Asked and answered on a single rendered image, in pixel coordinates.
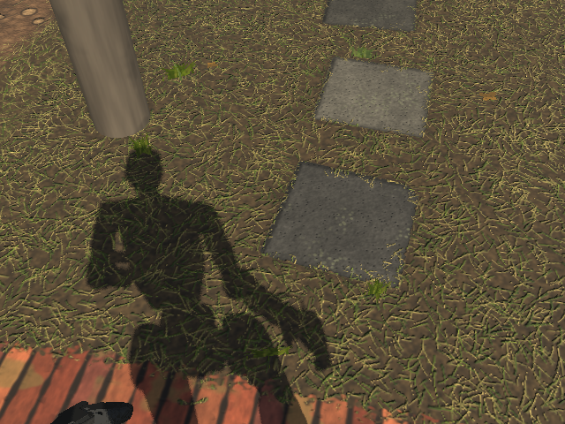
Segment left robot hand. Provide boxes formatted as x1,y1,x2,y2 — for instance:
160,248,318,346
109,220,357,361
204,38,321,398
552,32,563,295
50,401,133,424

